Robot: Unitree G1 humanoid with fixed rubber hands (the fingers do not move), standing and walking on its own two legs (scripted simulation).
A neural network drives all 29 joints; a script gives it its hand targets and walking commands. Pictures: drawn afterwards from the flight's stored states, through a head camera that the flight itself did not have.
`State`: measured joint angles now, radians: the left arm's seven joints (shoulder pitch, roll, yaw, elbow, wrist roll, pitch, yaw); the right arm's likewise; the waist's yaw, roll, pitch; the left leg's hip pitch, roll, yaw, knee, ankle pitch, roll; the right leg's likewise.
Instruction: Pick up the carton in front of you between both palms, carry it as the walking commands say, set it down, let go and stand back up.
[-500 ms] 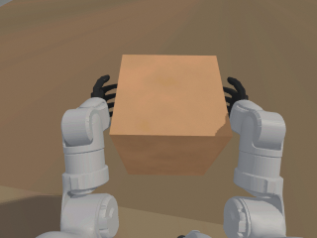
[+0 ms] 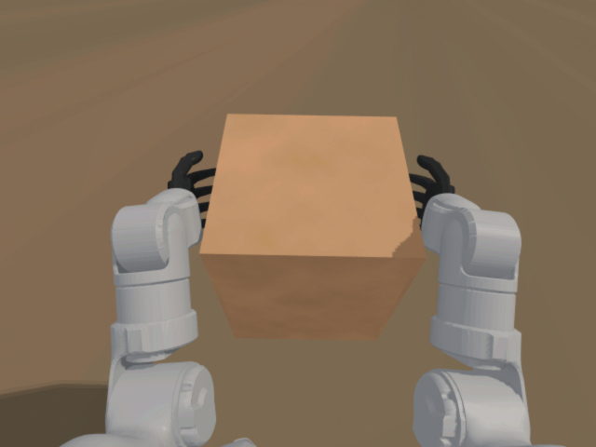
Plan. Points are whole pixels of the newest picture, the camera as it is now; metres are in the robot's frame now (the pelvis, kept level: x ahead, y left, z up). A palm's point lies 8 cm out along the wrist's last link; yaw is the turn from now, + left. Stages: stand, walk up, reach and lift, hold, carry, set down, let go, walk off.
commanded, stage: carry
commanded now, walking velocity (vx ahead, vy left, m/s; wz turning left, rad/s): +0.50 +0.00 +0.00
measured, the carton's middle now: (308, 237) +0.36 -0.01 +0.09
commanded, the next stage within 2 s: none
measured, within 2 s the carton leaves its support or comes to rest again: neither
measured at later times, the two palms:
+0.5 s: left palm (227, 88) +0.63 +0.12 +0.15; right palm (399, 87) +0.65 -0.18 +0.15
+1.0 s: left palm (224, 51) +0.86 +0.16 +0.11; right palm (360, 53) +0.85 -0.14 +0.12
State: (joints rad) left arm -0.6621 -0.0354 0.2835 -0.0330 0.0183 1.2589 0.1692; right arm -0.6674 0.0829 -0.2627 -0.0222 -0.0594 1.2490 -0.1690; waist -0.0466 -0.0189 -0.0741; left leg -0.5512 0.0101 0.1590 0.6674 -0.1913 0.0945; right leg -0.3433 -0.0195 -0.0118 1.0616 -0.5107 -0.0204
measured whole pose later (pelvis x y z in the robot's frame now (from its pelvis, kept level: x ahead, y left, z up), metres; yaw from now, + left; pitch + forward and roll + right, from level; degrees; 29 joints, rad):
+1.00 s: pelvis +0.62 +0.01 +0.03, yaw -1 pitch +4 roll +0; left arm -0.04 -0.13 0.08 -0.40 0.06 1.22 0.12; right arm -0.04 0.13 -0.06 -0.40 -0.06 1.21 -0.13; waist -0.02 -0.01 -0.14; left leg -0.28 0.02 0.22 0.38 -0.17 0.08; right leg -0.48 -0.07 -0.07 1.06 -0.33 0.00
